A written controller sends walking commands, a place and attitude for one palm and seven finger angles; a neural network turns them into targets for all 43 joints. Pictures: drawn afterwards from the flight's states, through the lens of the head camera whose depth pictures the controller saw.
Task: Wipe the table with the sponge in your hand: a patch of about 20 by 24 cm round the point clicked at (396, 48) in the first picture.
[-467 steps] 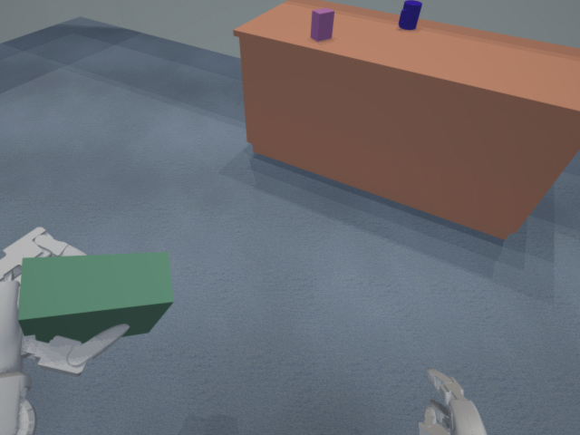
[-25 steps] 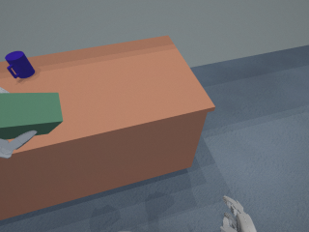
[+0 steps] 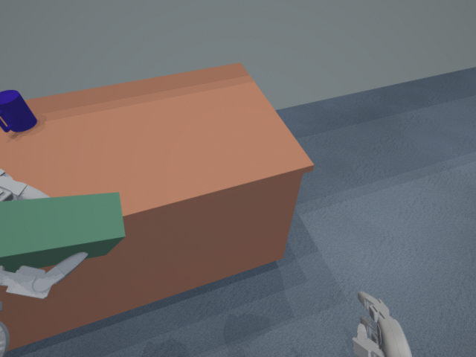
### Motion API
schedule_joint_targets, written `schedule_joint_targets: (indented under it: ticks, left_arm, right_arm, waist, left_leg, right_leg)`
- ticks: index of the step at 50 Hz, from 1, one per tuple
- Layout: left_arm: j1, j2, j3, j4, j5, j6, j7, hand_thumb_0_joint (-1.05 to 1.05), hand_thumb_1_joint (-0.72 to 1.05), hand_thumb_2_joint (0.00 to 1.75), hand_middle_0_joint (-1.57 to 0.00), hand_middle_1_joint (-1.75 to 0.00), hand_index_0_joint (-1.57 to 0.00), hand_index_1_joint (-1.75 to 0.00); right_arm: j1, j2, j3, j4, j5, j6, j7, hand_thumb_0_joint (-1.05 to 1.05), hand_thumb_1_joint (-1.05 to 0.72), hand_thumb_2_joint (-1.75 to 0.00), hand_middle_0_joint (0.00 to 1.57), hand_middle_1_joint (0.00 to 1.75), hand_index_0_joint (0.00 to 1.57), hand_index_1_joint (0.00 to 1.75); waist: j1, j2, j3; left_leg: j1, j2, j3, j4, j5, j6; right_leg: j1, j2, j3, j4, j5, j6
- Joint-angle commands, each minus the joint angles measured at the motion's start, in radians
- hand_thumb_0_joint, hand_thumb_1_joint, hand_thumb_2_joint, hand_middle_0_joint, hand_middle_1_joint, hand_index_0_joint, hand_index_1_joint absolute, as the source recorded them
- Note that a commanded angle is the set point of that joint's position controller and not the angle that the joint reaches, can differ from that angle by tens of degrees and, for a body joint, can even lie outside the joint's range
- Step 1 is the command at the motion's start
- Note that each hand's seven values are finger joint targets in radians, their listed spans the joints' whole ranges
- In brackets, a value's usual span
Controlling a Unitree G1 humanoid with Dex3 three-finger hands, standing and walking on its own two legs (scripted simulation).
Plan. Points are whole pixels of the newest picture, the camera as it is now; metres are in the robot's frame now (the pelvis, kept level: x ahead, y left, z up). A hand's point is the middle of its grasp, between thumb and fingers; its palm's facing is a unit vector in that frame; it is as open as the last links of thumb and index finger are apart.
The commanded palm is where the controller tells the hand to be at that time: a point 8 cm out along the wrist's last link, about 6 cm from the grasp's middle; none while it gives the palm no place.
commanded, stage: look again from close up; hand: left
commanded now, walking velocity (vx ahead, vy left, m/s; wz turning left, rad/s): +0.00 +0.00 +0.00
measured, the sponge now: (77, 232) +0.23 +0.22 +0.17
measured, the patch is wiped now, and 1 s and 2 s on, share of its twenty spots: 0.00 0.00 0.00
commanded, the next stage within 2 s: shuffle to correct the standing spot in 0.26 s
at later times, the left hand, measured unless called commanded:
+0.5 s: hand (16, 250) +0.20 +0.28 +0.16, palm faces +0.38 -0.84 -0.38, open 9.6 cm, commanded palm +0.15 +0.32 +0.17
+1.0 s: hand out of the picture +0.24 +0.37 +0.15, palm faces +0.40 -0.83 -0.39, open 9.6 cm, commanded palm +0.20 +0.41 +0.17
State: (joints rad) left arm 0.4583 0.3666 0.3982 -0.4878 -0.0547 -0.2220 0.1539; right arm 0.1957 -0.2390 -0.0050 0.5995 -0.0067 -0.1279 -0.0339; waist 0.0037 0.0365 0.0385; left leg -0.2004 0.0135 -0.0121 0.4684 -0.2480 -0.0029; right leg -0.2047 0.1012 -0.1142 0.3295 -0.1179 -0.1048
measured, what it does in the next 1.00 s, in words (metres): steps to the left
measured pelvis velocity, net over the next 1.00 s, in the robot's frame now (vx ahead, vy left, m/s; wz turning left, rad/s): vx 0.04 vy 0.13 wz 0.00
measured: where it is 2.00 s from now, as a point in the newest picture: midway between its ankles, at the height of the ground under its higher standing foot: outside the picture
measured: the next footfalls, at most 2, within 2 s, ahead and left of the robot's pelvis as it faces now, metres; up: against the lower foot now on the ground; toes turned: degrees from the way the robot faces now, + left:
left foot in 1.04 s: +0.17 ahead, +0.35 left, +0.00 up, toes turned +0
right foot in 1.18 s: +0.11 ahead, +0.06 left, +0.00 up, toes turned -4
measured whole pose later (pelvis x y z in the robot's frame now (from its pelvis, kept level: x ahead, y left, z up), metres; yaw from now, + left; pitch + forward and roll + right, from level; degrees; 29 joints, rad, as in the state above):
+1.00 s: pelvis +0.04 +0.13 -0.02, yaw +0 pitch -2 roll -1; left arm 0.50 0.37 0.39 -0.59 -0.05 -0.24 0.12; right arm 0.15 -0.24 0.00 0.59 -0.01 -0.09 0.04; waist 0.04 -0.02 0.11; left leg -0.48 0.05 -0.06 0.91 -0.37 0.01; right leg -0.28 -0.08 -0.05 0.64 -0.32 0.05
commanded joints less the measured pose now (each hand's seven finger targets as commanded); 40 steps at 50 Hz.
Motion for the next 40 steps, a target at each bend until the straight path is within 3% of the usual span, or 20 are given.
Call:
schedule_joint_targets:
  ticks: [1, 5, 8, 9, 13, 18, 26, 29, 32, 33, 34, 36, 37, 38, 40]
  left_arm:
    - [-0.092, 0.099, 0.014, -0.046, -0.008, -0.007, -0.003, 0.0, 0.1, 1.3, -1.2, -1.6, -1.2, -1.6]
    - [-0.19, 0.127, -0.007, -0.132, 0.007, -0.011, -0.006, 0.0, 0.1, 1.3, -1.2, -1.6, -1.2, -1.6]
    - [-0.252, 0.185, 0.031, -0.225, 0.016, -0.013, 0.0, 0.0, 0.1, 1.3, -1.2, -1.6, -1.2, -1.6]
    - [-0.238, 0.163, 0.018, -0.222, 0.016, -0.014, 0.0, 0.0, 0.1, 1.3, -1.2, -1.6, -1.2, -1.6]
    - [-0.156, 0.178, 0.058, -0.221, 0.01, -0.012, 0.005, 0.0, 0.1, 1.3, -1.2, -1.6, -1.2, -1.6]
    - [-0.041, 0.133, 0.051, -0.13, -0.001, -0.009, -0.001, 0.0, 0.1, 1.3, -1.2, -1.6, -1.2, -1.6]
    - [-0.092, 0.156, 0.029, -0.164, 0.004, -0.027, 0.002, 0.0, 0.1, 1.3, -1.2, -1.6, -1.2, -1.6]
    - [-0.133, 0.18, 0.038, -0.231, 0.004, -0.041, 0.007, 0.0, 0.1, 1.3, -1.2, -1.6, -1.2, -1.6]
    - [-0.099, 0.197, 0.059, -0.255, 0.001, -0.053, 0.009, 0.0, 0.1, 1.3, -1.2, -1.6, -1.2, -1.6]
    - [-0.084, 0.219, 0.086, -0.263, -0.001, -0.055, 0.009, 0.0, 0.1, 1.3, -1.2, -1.6, -1.2, -1.6]
    - [-0.067, 0.2, 0.078, -0.269, -0.003, -0.061, 0.005, 0.0, 0.1, 1.3, -1.2, -1.6, -1.2, -1.6]
    - [-0.035, 0.213, 0.101, -0.275, -0.004, -0.069, -0.001, 0.0, 0.1, 1.3, -1.2, -1.6, -1.2, -1.6]
    - [-0.023, 0.208, 0.098, -0.268, -0.007, -0.069, -0.006, 0.0, 0.1, 1.3, -1.2, -1.6, -1.2, -1.6]
    - [-0.03, 0.209, 0.099, -0.266, -0.009, -0.064, -0.011, 0.0, 0.1, 1.3, -1.2, -1.6, -1.2, -1.6]
    - [-0.011, 0.195, 0.093, -0.223, -0.014, -0.059, -0.017, 0.0, 0.1, 1.3, -1.2, -1.6, -1.2, -1.6]
  right_arm:
    - [-0.054, -0.115, -0.04, -0.139, 0.014, -0.039, -0.018, 0.0, -0.9, -0.9, 0.2, 0.3, 0.2, 0.3]
    - [-0.075, -0.106, -0.02, -0.158, 0.003, -0.039, -0.023, 0.0, -0.9, -0.9, 0.2, 0.3, 0.2, 0.3]
    - [-0.084, -0.104, -0.011, -0.164, -0.01, -0.043, -0.024, 0.0, -0.9, -0.9, 0.2, 0.3, 0.2, 0.3]
    - [-0.08, -0.095, -0.008, -0.164, -0.011, -0.044, -0.024, 0.0, -0.9, -0.9, 0.2, 0.3, 0.2, 0.3]
    - [-0.076, -0.099, -0.009, -0.169, -0.016, -0.049, -0.018, 0.0, -0.9, -0.9, 0.2, 0.3, 0.2, 0.3]
    - [-0.07, -0.105, -0.017, -0.17, -0.013, -0.036, -0.015, 0.0, -0.9, -0.9, 0.2, 0.3, 0.2, 0.3]
    - [-0.068, -0.133, -0.034, -0.176, -0.016, -0.033, -0.011, 0.0, -0.9, -0.9, 0.2, 0.3, 0.2, 0.3]
    - [-0.073, -0.137, -0.036, -0.176, -0.016, -0.034, -0.007, 0.0, -0.9, -0.9, 0.2, 0.3, 0.2, 0.3]
    - [-0.08, -0.148, -0.038, -0.181, -0.016, -0.036, 0.001, 0.0, -0.9, -0.9, 0.2, 0.3, 0.2, 0.3]
    - [-0.085, -0.153, -0.037, -0.181, -0.018, -0.035, 0.001, 0.0, -0.9, -0.9, 0.2, 0.3, 0.2, 0.3]
    - [-0.093, -0.148, -0.034, -0.184, -0.016, -0.034, 0.002, 0.0, -0.9, -0.9, 0.2, 0.3, 0.2, 0.3]
    - [-0.101, -0.146, -0.035, -0.194, -0.017, -0.034, 0.003, 0.0, -0.9, -0.9, 0.2, 0.3, 0.2, 0.3]
    - [-0.097, -0.142, -0.036, -0.195, -0.02, -0.035, 0.005, 0.0, -0.9, -0.9, 0.2, 0.3, 0.2, 0.3]
    - [-0.094, -0.144, -0.041, -0.195, -0.025, -0.038, 0.006, 0.0, -0.9, -0.9, 0.2, 0.3, 0.2, 0.3]
    - [-0.096, -0.15, -0.056, -0.195, -0.026, -0.04, 0.013, 0.0, -0.9, -0.9, 0.2, 0.3, 0.2, 0.3]
  waist:
    - [-0.015, -0.121, -0.053]
    - [-0.002, -0.017, -0.066]
    - [0.003, 0.053, -0.087]
    - [0.005, 0.049, -0.103]
    - [0.01, 0.044, -0.13]
    - [0.007, -0.007, -0.099]
    - [-0.013, -0.062, -0.076]
    - [-0.018, -0.011, -0.089]
    - [-0.014, 0.029, -0.073]
    - [-0.011, 0.067, -0.081]
    - [-0.006, 0.098, -0.079]
    - [0.005, 0.145, -0.083]
    - [0.006, 0.139, -0.084]
    - [0.008, 0.179, -0.076]
    - [0.02, 0.146, -0.09]
  left_leg:
    - [0.021, 0.022, -0.028, -0.068, 0.025, 0.047]
    - [0.017, 0.02, -0.029, -0.141, 0.011, 0.047]
    - [-0.001, 0.015, -0.038, -0.174, 0.003, 0.041]
    - [-0.008, 0.022, -0.039, -0.174, 0.005, 0.042]
    - [-0.029, 0.016, -0.045, -0.178, 0.005, 0.031]
    - [-0.065, 0.011, -0.046, -0.183, -0.017, 0.023]
    - [-0.093, 0.009, -0.04, -0.046, -0.153, 0.055]
    - [-0.093, 0.014, -0.056, 0.004, -0.134, 0.063]
    - [-0.122, 0.035, -0.115, -0.031, -0.137, 0.075]
    - [-0.116, 0.049, -0.143, -0.068, -0.115, 0.074]
    - [-0.13, 0.07, -0.184, -0.118, -0.084, 0.068]
    - [-0.103, 0.101, -0.223, -0.158, 0.081, 0.043]
    - [-0.056, 0.108, -0.207, -0.15, 0.208, 0.026]
    - [-0.003, 0.098, -0.174, -0.142, 0.377, -0.008]
    - [-0.032, 0.063, -0.082, -0.022, 0.631, -0.071]
  right_leg:
    - [-0.016, -0.181, 0.198, -0.175, -0.197, 0.138]
    - [0.03, -0.157, 0.179, -0.164, -0.186, 0.129]
    - [0.075, -0.144, 0.168, -0.145, -0.16, 0.116]
    - [0.105, -0.147, 0.159, -0.13, -0.14, 0.112]
    - [0.135, -0.142, 0.149, -0.115, -0.129, 0.102]
    - [0.121, -0.144, 0.143, -0.132, -0.163, 0.096]
    - [0.007, -0.233, 0.252, -0.115, -0.4, 0.05]
    - [0.001, -0.28, 0.271, -0.065, -0.393, 0.024]
    - [0.003, -0.255, 0.235, 0.032, -0.331, 0.025]
    - [0.001, -0.229, 0.204, 0.099, -0.277, 0.031]
    - [0.021, -0.186, 0.155, 0.186, -0.196, 0.042]
    - [-0.006, -0.129, 0.081, 0.315, -0.101, 0.063]
    - [-0.042, -0.122, 0.054, 0.326, -0.159, 0.069]
    - [-0.077, -0.111, 0.019, 0.321, -0.21, 0.068]
    - [0.045, -0.117, -0.034, 0.196, -0.199, 0.047]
